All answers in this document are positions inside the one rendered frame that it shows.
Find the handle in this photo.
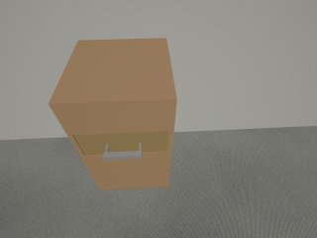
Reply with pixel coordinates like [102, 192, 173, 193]
[103, 142, 143, 161]

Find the cabinet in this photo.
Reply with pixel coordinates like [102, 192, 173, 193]
[49, 38, 177, 191]

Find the drawer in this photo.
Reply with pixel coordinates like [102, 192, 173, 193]
[73, 130, 168, 156]

